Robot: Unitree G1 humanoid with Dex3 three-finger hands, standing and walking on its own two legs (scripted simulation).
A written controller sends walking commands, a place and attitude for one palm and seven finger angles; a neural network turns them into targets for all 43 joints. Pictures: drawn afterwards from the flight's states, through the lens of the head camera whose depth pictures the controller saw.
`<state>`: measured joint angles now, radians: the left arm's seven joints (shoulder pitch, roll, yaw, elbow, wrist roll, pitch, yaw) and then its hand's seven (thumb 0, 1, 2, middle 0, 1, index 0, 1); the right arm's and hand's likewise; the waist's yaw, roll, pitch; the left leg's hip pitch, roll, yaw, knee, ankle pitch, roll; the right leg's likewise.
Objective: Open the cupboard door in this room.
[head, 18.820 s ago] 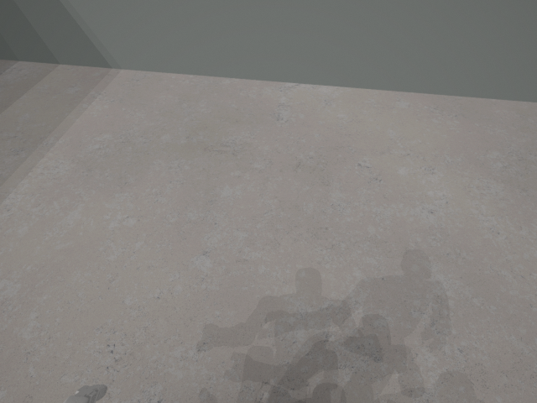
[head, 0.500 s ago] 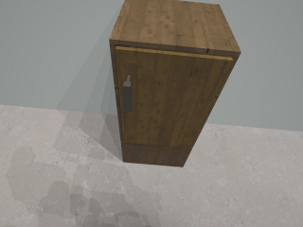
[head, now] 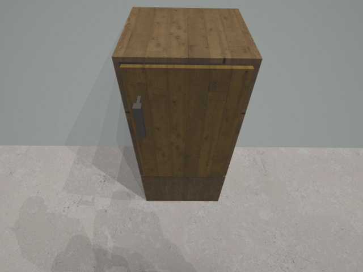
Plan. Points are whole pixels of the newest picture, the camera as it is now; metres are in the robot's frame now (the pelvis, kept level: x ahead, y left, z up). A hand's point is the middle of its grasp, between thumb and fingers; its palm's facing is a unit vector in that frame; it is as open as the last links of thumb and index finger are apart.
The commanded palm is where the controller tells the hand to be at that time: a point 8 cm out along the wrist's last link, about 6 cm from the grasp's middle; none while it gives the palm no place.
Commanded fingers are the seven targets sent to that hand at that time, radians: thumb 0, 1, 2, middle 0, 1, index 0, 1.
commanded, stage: come to a stop and stand still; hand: left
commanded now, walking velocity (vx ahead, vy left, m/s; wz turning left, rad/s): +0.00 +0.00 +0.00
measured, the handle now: (140, 117) +0.58 +0.16 -0.03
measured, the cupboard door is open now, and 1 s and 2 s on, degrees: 0 0 0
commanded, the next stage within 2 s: look again from close up in 0.16 s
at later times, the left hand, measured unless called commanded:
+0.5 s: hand out of the picture -0.01 +0.17 -0.19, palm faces +0.02 -0.98 -0.17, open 7.4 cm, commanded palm none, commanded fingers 0.00 0.90 0.90 -0.20 -0.30 -0.20 -0.30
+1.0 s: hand out of the picture -0.05 +0.20 -0.19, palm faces +0.01 -0.99 -0.17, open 7.4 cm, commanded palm none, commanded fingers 0.00 0.90 0.90 -0.20 -0.30 -0.20 -0.30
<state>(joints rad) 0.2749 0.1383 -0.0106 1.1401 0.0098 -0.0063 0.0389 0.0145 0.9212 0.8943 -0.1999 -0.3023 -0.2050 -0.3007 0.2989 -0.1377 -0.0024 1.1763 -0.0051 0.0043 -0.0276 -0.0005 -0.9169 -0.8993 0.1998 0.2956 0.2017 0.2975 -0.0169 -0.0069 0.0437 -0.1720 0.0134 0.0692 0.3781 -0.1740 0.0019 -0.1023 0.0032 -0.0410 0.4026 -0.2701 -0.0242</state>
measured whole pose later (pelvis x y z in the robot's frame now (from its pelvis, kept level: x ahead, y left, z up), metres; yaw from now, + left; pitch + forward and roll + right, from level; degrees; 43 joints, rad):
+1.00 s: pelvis -0.02 +0.03 -0.01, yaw +0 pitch -1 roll +0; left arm 0.38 0.17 0.00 1.06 0.04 0.01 0.02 0.00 0.91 0.89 -0.20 -0.30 -0.20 -0.30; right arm 0.30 -0.15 -0.01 1.06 -0.02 0.00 -0.02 0.00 -0.91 -0.90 0.20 0.30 0.20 0.30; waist 0.00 -0.03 -0.01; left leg -0.28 -0.01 0.08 0.48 -0.20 0.05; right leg -0.21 -0.03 -0.04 0.52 -0.31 -0.01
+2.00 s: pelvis +0.04 -0.05 -0.02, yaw +1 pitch -1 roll -1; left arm 0.20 0.18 0.02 0.98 0.02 0.03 0.04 0.01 0.91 0.89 -0.20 -0.30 -0.20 -0.30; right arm 0.22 -0.17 -0.03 0.96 -0.02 0.02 -0.01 0.00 -0.91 -0.90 0.20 0.30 0.20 0.30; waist 0.00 -0.02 0.05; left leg -0.31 0.01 0.12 0.60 -0.28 0.06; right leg -0.36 -0.06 -0.03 0.78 -0.40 -0.01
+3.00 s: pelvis +0.04 -0.09 -0.01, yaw +1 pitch -1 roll +1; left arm 0.29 0.12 0.00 1.12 0.02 -0.02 0.03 0.02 0.93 0.89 -0.20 -0.30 -0.20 -0.30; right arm 0.30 -0.13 0.00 1.11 -0.02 -0.02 -0.03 0.01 -0.92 -0.90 0.20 0.30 0.20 0.30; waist -0.01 0.03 0.03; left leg -0.23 0.03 0.10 0.45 -0.21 -0.01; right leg -0.23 0.00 0.01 0.50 -0.27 -0.01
